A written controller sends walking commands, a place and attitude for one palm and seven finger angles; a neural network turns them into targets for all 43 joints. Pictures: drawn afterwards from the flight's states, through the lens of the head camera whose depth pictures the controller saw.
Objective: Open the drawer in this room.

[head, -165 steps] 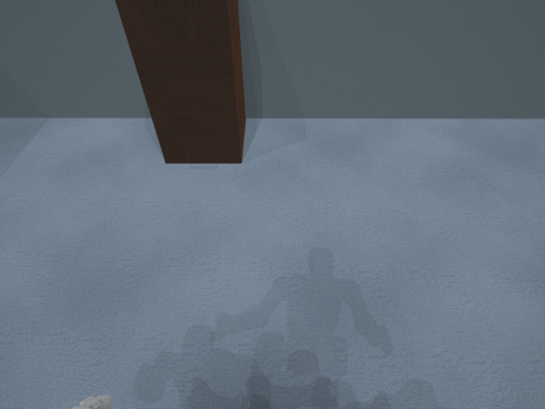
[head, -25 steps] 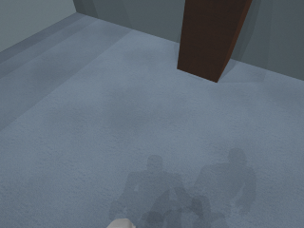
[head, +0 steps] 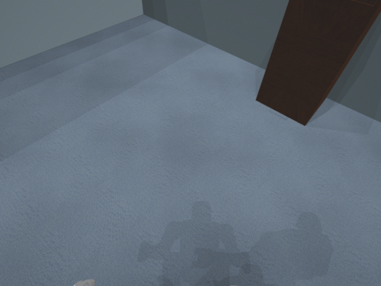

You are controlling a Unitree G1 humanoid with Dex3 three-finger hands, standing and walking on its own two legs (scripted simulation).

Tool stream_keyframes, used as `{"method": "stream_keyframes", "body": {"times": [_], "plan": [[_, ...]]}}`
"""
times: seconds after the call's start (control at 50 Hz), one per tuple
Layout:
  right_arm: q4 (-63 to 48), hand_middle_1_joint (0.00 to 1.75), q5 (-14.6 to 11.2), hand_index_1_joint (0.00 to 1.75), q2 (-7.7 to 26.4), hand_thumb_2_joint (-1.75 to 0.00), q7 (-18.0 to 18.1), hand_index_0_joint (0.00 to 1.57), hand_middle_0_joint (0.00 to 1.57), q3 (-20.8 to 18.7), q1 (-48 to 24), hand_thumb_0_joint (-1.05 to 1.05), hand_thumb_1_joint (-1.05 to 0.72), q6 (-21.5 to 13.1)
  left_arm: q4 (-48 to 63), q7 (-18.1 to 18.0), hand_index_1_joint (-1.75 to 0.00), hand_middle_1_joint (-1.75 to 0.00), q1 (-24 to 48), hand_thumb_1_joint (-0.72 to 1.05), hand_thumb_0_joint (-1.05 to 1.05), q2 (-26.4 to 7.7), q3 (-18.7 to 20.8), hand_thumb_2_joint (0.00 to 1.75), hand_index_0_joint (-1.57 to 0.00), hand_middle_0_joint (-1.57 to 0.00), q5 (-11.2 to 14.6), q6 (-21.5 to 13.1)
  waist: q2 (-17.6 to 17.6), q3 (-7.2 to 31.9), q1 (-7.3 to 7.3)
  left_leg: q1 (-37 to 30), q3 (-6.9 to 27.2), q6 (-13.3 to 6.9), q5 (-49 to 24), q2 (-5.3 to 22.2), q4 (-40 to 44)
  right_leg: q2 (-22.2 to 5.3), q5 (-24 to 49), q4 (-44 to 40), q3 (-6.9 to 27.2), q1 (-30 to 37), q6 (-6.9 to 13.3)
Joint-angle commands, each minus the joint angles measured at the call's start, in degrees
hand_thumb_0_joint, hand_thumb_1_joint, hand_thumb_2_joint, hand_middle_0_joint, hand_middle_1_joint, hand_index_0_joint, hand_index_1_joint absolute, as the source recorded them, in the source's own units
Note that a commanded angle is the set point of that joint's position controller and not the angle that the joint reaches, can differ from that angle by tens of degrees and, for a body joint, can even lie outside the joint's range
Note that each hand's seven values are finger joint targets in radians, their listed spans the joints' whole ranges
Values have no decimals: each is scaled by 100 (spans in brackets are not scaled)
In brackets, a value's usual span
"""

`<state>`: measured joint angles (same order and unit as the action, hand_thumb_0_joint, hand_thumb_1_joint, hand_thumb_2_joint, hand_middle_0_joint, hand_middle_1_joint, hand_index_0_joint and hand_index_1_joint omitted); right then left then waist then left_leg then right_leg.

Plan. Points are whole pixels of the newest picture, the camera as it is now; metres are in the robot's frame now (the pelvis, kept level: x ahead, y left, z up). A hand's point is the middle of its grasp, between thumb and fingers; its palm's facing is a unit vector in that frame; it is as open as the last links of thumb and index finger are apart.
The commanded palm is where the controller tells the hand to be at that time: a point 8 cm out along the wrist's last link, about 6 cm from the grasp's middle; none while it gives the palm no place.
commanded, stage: turn or walk to find it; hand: left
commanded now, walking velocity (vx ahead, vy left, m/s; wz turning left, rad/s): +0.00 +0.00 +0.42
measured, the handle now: out of the picture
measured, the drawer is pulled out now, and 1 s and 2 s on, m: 0.00 0.00 0.00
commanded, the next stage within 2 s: stand and wait in 0.02 s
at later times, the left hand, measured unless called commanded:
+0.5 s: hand out of the picture -0.02 +0.15 -0.18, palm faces +0.16 -0.96 -0.22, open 7.3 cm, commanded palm none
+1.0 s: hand out of the picture -0.07 +0.16 -0.18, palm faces +0.13 -0.98 -0.17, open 7.4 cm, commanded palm none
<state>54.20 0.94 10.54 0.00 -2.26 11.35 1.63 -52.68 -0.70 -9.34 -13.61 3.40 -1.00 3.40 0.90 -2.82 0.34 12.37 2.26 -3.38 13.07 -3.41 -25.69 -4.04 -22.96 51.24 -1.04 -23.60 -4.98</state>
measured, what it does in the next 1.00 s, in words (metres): steps on the spot: right foot, then left foot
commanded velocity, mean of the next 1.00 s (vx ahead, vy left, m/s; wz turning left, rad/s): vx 0.00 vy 0.00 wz -0.06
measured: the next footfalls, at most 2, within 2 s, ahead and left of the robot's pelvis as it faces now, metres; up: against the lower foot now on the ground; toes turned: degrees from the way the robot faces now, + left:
right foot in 0.12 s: +0.04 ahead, -0.13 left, +0.00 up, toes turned +0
left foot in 0.50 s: +0.00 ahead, +0.11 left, +0.00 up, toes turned +6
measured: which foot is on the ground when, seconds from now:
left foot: down 0.00-0.12, up 0.14-0.48, down 0.50-1.00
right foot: up 0.00-0.10, down 0.12-1.00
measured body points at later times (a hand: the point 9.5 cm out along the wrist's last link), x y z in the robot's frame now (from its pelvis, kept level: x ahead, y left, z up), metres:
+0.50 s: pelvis -0.01 -0.03 -0.01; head +0.00 -0.03 +0.44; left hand -0.02 +0.21 -0.16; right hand +0.06 -0.27 -0.16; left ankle -0.04 +0.10 -0.74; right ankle +0.00 -0.13 -0.74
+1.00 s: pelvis -0.03 +0.00 +0.00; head -0.02 +0.00 +0.45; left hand -0.07 +0.21 -0.16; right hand +0.02 -0.23 -0.16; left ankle -0.04 +0.10 -0.74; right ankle +0.00 -0.13 -0.74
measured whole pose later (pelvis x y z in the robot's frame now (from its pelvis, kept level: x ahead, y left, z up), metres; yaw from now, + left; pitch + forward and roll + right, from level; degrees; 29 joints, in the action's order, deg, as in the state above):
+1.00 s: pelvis -0.03 +0.00 +0.00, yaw +4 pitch -2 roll +0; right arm 63.6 0.3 9.6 2.0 -0.8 12.7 0.4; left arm -65.3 -0.8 -17.4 -8.7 0.4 -0.9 1.7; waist 0.4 -2.0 -2.0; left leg 9.4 -4.5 -0.9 14.2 0.7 -25.6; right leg -2.5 -12.1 25.6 -3.2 -11.4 -0.9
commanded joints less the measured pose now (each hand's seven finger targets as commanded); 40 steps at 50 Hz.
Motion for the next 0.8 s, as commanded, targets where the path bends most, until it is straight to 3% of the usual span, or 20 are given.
{"method": "stream_keyframes", "body": {"times": [0.0, 0.04, 0.06, 0.08, 0.1, 0.12, 0.14, 0.18, 0.22, 0.28, 0.34, 0.36, 0.4, 0.44, 0.46, 0.48, 0.5, 0.52, 0.56, 0.78], "plan": [[-369, 30, 67, 30, 1251, -90, 73, 20, 20, -381, 125, 0, -90, -73, 503, -66, -30, -30, -78, 90, 0, -328, 77, 90, -20, -20, 37, -195, -991, 417, 58, -206, 1709, -729, -2329, 1519, 481, 188, -125, -944, -25, 307, 89], [-349, 30, 45, 30, 1187, -90, 72, 20, 20, -363, 118, 0, -90, -76, 431, -89, -30, -30, -343, 90, 0, -316, 57, 90, -20, -20, 47, -253, -846, 616, -59, -170, 1586, -574, -2475, 1369, 192, 278, 431, -1824, -102, 858, 140], [-328, 30, 6, 30, 1092, -90, 66, 20, 20, -335, 126, 0, -90, -82, 369, -110, -30, -30, -503, 90, 0, -371, 50, 90, -20, -20, 47, -301, -713, 686, -154, 154, 1497, -385, -2108, 1236, -35, 204, 1064, -2592, -74, 1460, 161], [-291, 30, -36, 30, 875, -90, 34, 20, 20, -300, 211, 0, -90, -103, 321, -138, -30, -30, -620, 90, 0, -585, 73, 90, -20, -20, 11, -370, -105, 782, -191, 656, 1213, -76, -1315, 944, -449, -227, 1579, -3145, 343, 2162, 271], [-348, 30, -73, 30, 502, -90, 14, 20, 20, -203, 389, 0, -90, -131, 267, -183, -30, -30, -690, 90, 0, -993, 119, 90, -20, -20, -57, -444, 1211, 854, -135, 1596, 337, 338, 482, 207, -1345, -1552, 2378, -3322, 1703, 2751, 766], [-408, 30, -24, 30, 584, -90, 53, 20, 20, -230, 306, 0, -90, -68, 333, -152, -30, -30, -732, 90, 0, -1117, 87, 90, -20, -20, -30, -419, 1185, 722, -208, 1584, 179, 436, 1954, 86, -2113, -2204, 3129, -3324, 1917, 2192, 1354], [-320, 30, 19, 30, 679, -90, 70, 20, 20, -258, 237, 0, -90, 34, 299, -157, -30, -30, -658, 90, 0, -1000, 110, 90, -20, -20, -2, -440, 1416, 665, -191, 1451, 318, 438, 1996, 250, -2680, -1984, 3154, -3392, 1884, 1723, 1480], [-52, 30, 6, 30, 644, -90, 31, 20, 20, -254, 312, 0, -90, 81, 271, -158, -30, -30, -251, 90, 0, -669, 10, 90, -20, -20, 7, -418, 695, 204, 21, 1442, 172, 483, 1390, 377, -3293, -1442, 3044, -3334, 1219, 1405, 1447], [121, 30, -3, 30, 527, -90, 9, 20, 20, -223, 431, 0, -90, 107, 217, -132, -30, -30, -222, 90, 0, -567, -36, 90, -20, -20, -4, -442, 649, 148, 68, 1249, 12, 552, 1050, 429, -3254, -1118, 3165, -3293, 648, 1321, 1296], [219, 30, -18, 30, 459, -90, 17, 20, 20, -180, 300, 0, -90, 91, 17, -121, -30, -30, -484, 90, 0, -543, -40, 90, -20, -20, -20, -445, 815, 106, -48, 1051, -198, 610, 1045, 512, -2645, -1035, 3232, -3349, 539, 1401, 1282], [260, 30, -31, 30, 361, -90, 52, 20, 20, -114, 74, 0, -90, 41, -220, -127, -30, -30, -789, 90, 0, -611, -5, 90, -20, -20, -40, -421, 839, 134, -214, 769, -373, 596, 1186, 554, -1773, -1103, 3337, -3286, 695, 1541, 1406], [293, 30, -37, 30, 337, -90, 64, 20, 20, -81, 89, 0, -90, 20, -286, -129, -30, -30, -838, 90, 0, -618, -10, 90, -20, -20, -34, -417, 842, 224, -209, 618, -396, 577, 1110, 552, -1472, -1088, 3336, -3263, 727, 1584, 1421], [424, 30, -39, 30, 282, -90, 88, 20, 20, -49, 246, 0, -90, -14, -409, -136, -30, -30, -806, 90, 0, -589, -27, 90, -20, -20, -17, -410, 824, 286, -128, 244, -446, 555, 748, 552, -792, -950, 3209, -3158, 639, 1565, 1299], [631, 30, -44, 30, 313, -90, 121, 20, 20, -16, 512, 0, -90, -86, -523, -138, -30, -30, -700, 90, 0, -467, -72, 90, -20, -20, 41, -393, 592, 335, 25, -565, -418, 493, -184, 622, 262, -749, 2646, -2945, 473, 1203, 983], [685, 30, -33, 30, 489, -90, 139, 20, 20, -18, 533, 0, -90, -144, -551, -120, -30, -30, -768, 90, 0, -311, -107, 90, -20, -20, 72, -376, 62, 376, -9, -930, -101, 365, -842, 957, 383, -480, 2088, -2823, 299, 885, 754], [668, 30, -28, 30, 649, -90, 150, 20, 20, -32, 401, 0, -90, -171, -584, -102, -30, -30, -859, 90, 0, -186, -133, 90, -20, -20, 62, -354, -303, 344, -106, -836, 142, 223, -1207, 1313, 346, -282, 1619, -2859, 168, 847, 606], [660, 30, -21, 30, 658, -90, 170, 20, 20, -17, 216, 0, -90, -178, -642, -100, -30, -30, -882, 90, 0, -122, -165, 90, -20, -20, 49, -332, -436, 163, -155, -508, 176, 161, -975, 1371, 400, -213, 1346, -3004, 83, 926, 517], [697, 30, -29, 30, 607, -90, 168, 20, 20, -5, 153, 0, -90, -180, -737, -106, -30, -30, -759, 90, 0, -149, -170, 90, -20, -20, 47, -301, -762, 7, -110, -193, 239, 149, -767, 1330, 623, -201, 1240, -2914, -77, 1143, 448], [687, 30, -37, 30, 633, -90, 172, 20, 20, 10, 70, 0, -90, -171, -838, -97, -30, -30, -849, 90, 0, -176, -176, 90, -20, -20, 47, -287, -819, -76, -182, 50, 325, 115, -719, 1321, 802, -202, 1257, -2786, -195, 1358, 391], [703, 30, -46, 30, 529, -90, 164, 20, 20, 45, 301, 0, -90, -184, -1104, -108, -30, -30, -1034, 90, 0, -89, -250, 90, -20, -20, 2, -331, -152, -89, -88, 32, 217, 161, -255, 1033, 703, -351, 1104, -3109, -45, 1246, 431]]}}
